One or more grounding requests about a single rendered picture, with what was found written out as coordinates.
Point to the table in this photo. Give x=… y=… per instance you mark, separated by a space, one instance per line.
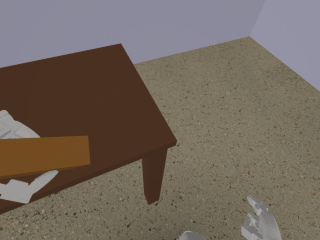
x=96 y=93

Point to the right robot hand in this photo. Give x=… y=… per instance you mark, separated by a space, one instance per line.
x=265 y=227

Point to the left robot hand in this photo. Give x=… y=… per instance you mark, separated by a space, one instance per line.
x=15 y=190

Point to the sponge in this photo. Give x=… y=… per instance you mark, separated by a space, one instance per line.
x=30 y=156

